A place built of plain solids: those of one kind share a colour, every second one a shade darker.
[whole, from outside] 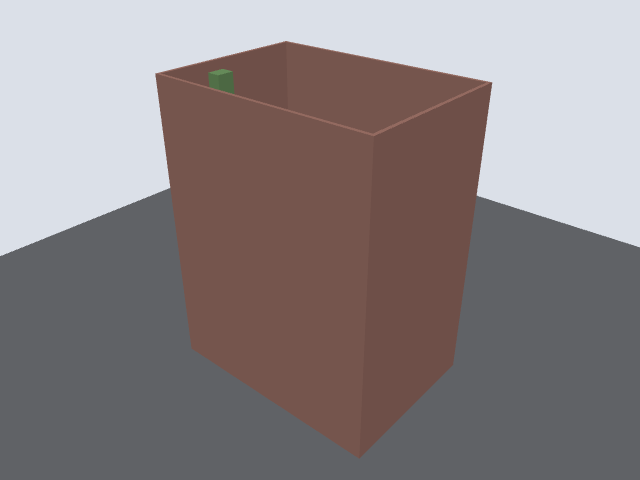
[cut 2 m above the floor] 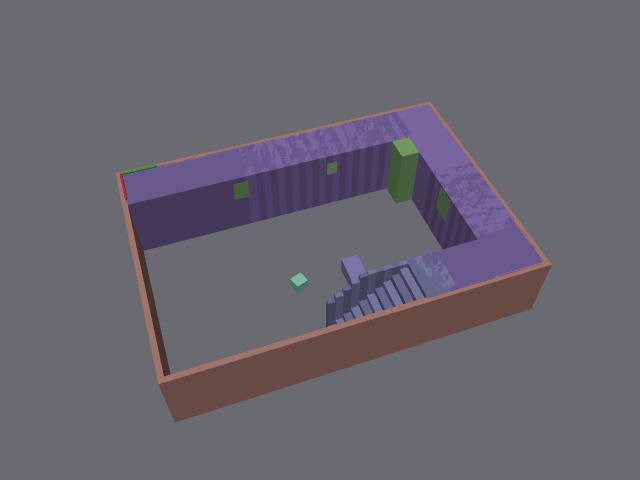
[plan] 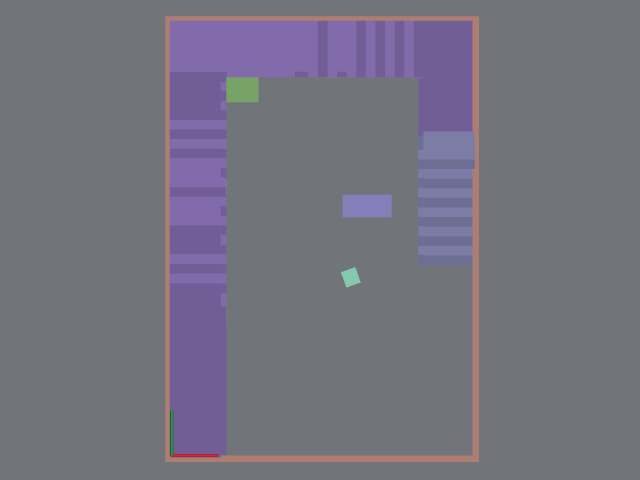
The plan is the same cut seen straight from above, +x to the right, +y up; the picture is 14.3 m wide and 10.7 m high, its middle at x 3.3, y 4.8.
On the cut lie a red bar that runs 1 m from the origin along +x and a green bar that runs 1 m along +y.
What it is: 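A tower's shaft 6.7 x 9.6 m inside, 12.9 m high; a stair 1.09 m broad built against three walls round a hollow well, risers 0.186 m, goings 0.214 m; 13 risers, a landing 2.8 m long and a quarter turn, 13 risers, a landing 3.0 m long and a quarter turn, 24 risers to a gallery at 9.29 m; closed guards 1.04 m over every tread and level; windows over 11.08 m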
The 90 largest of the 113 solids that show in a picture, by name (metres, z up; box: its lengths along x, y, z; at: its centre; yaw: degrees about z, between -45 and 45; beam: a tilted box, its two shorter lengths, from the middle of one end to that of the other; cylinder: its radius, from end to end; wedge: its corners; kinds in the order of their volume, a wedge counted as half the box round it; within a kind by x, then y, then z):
{
 "piece_1": {"box": [1.14, 3.68, 9.35], "at": [0.52, 1.79, 4.62]},
 "piece_2": {"box": [1.14, 0.62, 9.16], "at": [0.52, 3.53, 4.53]},
 "piece_3": {"box": [1.14, 0.62, 8.97], "at": [0.52, 3.74, 4.44]},
 "piece_4": {"box": [1.14, 0.62, 8.79], "at": [0.52, 3.96, 4.34]},
 "piece_5": {"box": [1.14, 0.62, 8.6], "at": [0.52, 4.17, 4.25]},
 "piece_6": {"box": [1.14, 0.62, 8.42], "at": [0.52, 4.38, 4.16]},
 "piece_7": {"box": [1.14, 0.62, 8.23], "at": [0.52, 4.6, 4.06]},
 "piece_8": {"box": [1.14, 0.62, 8.04], "at": [0.52, 4.81, 3.97]},
 "piece_9": {"box": [1.14, 0.62, 7.86], "at": [0.52, 5.03, 3.88]},
 "piece_10": {"box": [1.14, 0.62, 7.67], "at": [0.52, 5.24, 3.79]},
 "piece_11": {"box": [1.14, 0.62, 7.49], "at": [0.52, 5.45, 3.69]},
 "piece_12": {"box": [1.14, 0.62, 7.3], "at": [0.52, 5.67, 3.6]},
 "piece_13": {"box": [1.14, 0.62, 7.11], "at": [0.52, 5.88, 3.51]},
 "piece_14": {"box": [1.14, 0.62, 6.93], "at": [0.52, 6.1, 3.41]},
 "piece_15": {"box": [1.14, 0.62, 6.74], "at": [0.52, 6.31, 3.32]},
 "piece_16": {"box": [1.14, 0.62, 6.56], "at": [0.52, 6.52, 3.23]},
 "piece_17": {"box": [1.14, 0.62, 6.37], "at": [0.52, 6.74, 3.14]},
 "piece_18": {"box": [1.14, 0.62, 6.18], "at": [0.52, 6.95, 3.04]},
 "piece_19": {"box": [1.14, 0.62, 6.0], "at": [0.52, 7.17, 2.95]},
 "piece_20": {"box": [1.14, 0.62, 5.81], "at": [0.52, 7.38, 2.86]},
 "piece_21": {"box": [1.14, 0.62, 5.63], "at": [0.52, 7.59, 2.76]},
 "piece_22": {"box": [1.14, 0.62, 5.44], "at": [0.52, 7.81, 2.67]},
 "piece_23": {"box": [1.14, 0.62, 5.26], "at": [0.52, 8.02, 2.58]},
 "piece_24": {"box": [1.14, 0.62, 5.07], "at": [0.52, 8.24, 2.48]},
 "piece_25": {"box": [0.12, 3.33, 10.38], "at": [1.15, 1.66, 5.14]},
 "piece_26": {"box": [0.12, 0.3, 10.38], "at": [1.15, 3.48, 5.14]},
 "piece_27": {"box": [0.12, 0.21, 10.2], "at": [1.15, 3.73, 5.05]},
 "piece_28": {"box": [0.12, 0.21, 10.01], "at": [1.15, 3.95, 4.96]},
 "piece_29": {"box": [0.12, 0.21, 9.83], "at": [1.15, 4.16, 4.86]},
 "piece_30": {"box": [0.12, 0.21, 9.64], "at": [1.15, 4.38, 4.77]},
 "piece_31": {"box": [0.12, 0.21, 9.46], "at": [1.15, 4.59, 4.68]},
 "piece_32": {"box": [0.12, 0.21, 9.27], "at": [1.15, 4.8, 4.58]},
 "piece_33": {"box": [0.12, 0.21, 9.08], "at": [1.15, 5.02, 4.49]},
 "piece_34": {"box": [0.12, 0.21, 8.9], "at": [1.15, 5.23, 4.4]},
 "piece_35": {"box": [0.12, 0.21, 8.71], "at": [1.15, 5.45, 4.31]},
 "piece_36": {"box": [0.12, 0.21, 8.53], "at": [1.15, 5.66, 4.21]},
 "piece_37": {"box": [0.12, 0.21, 8.34], "at": [1.15, 5.87, 4.12]},
 "piece_38": {"box": [0.12, 0.21, 8.15], "at": [1.15, 6.09, 4.03]},
 "piece_39": {"box": [0.12, 0.21, 7.97], "at": [1.15, 6.3, 3.93]},
 "piece_40": {"box": [0.12, 0.21, 7.78], "at": [1.15, 6.51, 3.84]},
 "piece_41": {"box": [0.12, 0.21, 7.6], "at": [1.15, 6.73, 3.75]},
 "piece_42": {"box": [0.12, 0.21, 7.41], "at": [1.15, 6.94, 3.66]},
 "piece_43": {"box": [0.12, 0.21, 7.22], "at": [1.15, 7.16, 3.56]},
 "piece_44": {"box": [0.12, 0.21, 7.04], "at": [1.15, 7.37, 3.47]},
 "piece_45": {"box": [0.12, 0.21, 6.85], "at": [1.15, 7.58, 3.38]},
 "piece_46": {"box": [0.12, 0.21, 6.67], "at": [1.15, 7.8, 3.28]},
 "piece_47": {"box": [0.12, 0.21, 6.48], "at": [1.15, 8.01, 3.19]},
 "piece_48": {"box": [0.12, 0.21, 6.3], "at": [1.15, 8.23, 3.1]},
 "piece_49": {"box": [0.12, 0.21, 6.11], "at": [1.15, 8.44, 3.0]},
 "piece_50": {"box": [3.09, 1.25, 4.88], "at": [1.5, 9.06, 2.39]},
 "piece_51": {"box": [1.53, 0.12, 5.92], "at": [1.98, 8.49, 2.91]},
 "piece_52": {"box": [0.3, 0.12, 5.92], "at": [2.89, 8.49, 2.91]},
 "piece_53": {"box": [0.62, 1.14, 4.7], "at": [2.94, 9.12, 2.3]},
 "piece_54": {"box": [0.21, 0.12, 5.74], "at": [3.15, 8.49, 2.82]},
 "piece_55": {"box": [0.62, 1.14, 4.51], "at": [3.16, 9.12, 2.21]},
 "piece_56": {"box": [0.21, 0.12, 5.55], "at": [3.36, 8.49, 2.73]},
 "piece_57": {"box": [0.62, 1.14, 4.33], "at": [3.37, 9.12, 2.11]},
 "piece_58": {"box": [0.21, 0.12, 5.37], "at": [3.58, 8.49, 2.63]},
 "piece_59": {"box": [0.62, 1.14, 4.14], "at": [3.58, 9.12, 2.02]},
 "piece_60": {"box": [0.21, 0.12, 5.18], "at": [3.79, 8.49, 2.54]},
 "piece_61": {"box": [0.62, 1.14, 3.95], "at": [3.8, 9.12, 1.93]},
 "piece_62": {"box": [0.21, 0.12, 4.99], "at": [4.0, 8.49, 2.45]},
 "piece_63": {"box": [0.62, 1.14, 3.77], "at": [4.01, 9.12, 1.83]},
 "piece_64": {"box": [0.62, 1.14, 3.58], "at": [4.23, 9.12, 1.74]},
 "piece_65": {"box": [0.62, 1.14, 3.4], "at": [4.44, 9.12, 1.65]},
 "piece_66": {"box": [0.62, 1.14, 3.21], "at": [4.65, 9.12, 1.56]},
 "piece_67": {"box": [0.62, 1.14, 3.02], "at": [4.87, 9.12, 1.46]},
 "piece_68": {"box": [0.62, 1.14, 2.84], "at": [5.08, 9.12, 1.37]},
 "piece_69": {"box": [0.62, 1.14, 2.65], "at": [5.3, 9.12, 1.28]},
 "piece_70": {"box": [0.12, 1.32, 3.51], "at": [5.55, 7.77, 1.7]},
 "piece_71": {"box": [1.25, 2.88, 2.47], "at": [6.12, 8.25, 1.18]},
 "wall_1": {"box": [0.15, 9.94, 13.0], "at": [-0.07, 4.82, 6.45]},
 "wall_2": {"box": [7.0, 0.15, 13.0], "at": [3.35, -0.07, 6.45]},
 "wall_3": {"box": [7.0, 0.15, 13.0], "at": [3.35, 9.71, 6.45]},
 "wall_4": {"box": [0.15, 9.94, 13.0], "at": [6.77, 4.82, 6.45]},
 "twa_1": {"box": [0.12, 0.3, 3.51], "at": [5.55, 6.96, 1.7]},
 "twa_2": {"box": [1.14, 0.62, 0.24], "at": [6.18, 4.55, 0.07]},
 "twa_3": {"box": [1.14, 0.62, 0.42], "at": [6.18, 4.77, 0.16]},
 "twa_4": {"box": [1.14, 0.62, 0.61], "at": [6.18, 4.98, 0.25]},
 "twa_5": {"box": [1.14, 0.62, 0.79], "at": [6.18, 5.19, 0.35]},
 "twa_6": {"box": [1.14, 0.62, 0.98], "at": [6.18, 5.41, 0.44]},
 "twa_7": {"box": [1.14, 0.62, 1.17], "at": [6.18, 5.62, 0.53]},
 "twa_8": {"box": [1.14, 0.62, 1.35], "at": [6.18, 5.84, 0.63]},
 "twa_9": {"box": [1.14, 0.62, 1.54], "at": [6.18, 6.05, 0.72]},
 "twa_10": {"box": [1.14, 0.62, 1.72], "at": [6.18, 6.26, 0.81]},
 "twa_11": {"box": [1.14, 0.62, 1.91], "at": [6.18, 6.48, 0.9]},
 "twa_12": {"box": [1.14, 0.62, 2.09], "at": [6.18, 6.69, 1.0]},
 "twa_13": {"box": [1.14, 0.62, 2.28], "at": [6.18, 6.91, 1.09]},
 "weights_1": {"box": [0.72, 0.56, 12.99], "at": [1.57, 8.15, 6.45]},
 "chest_1": {"box": [1.1, 0.5, 0.51], "at": [4.35, 5.56, 0.2]}
}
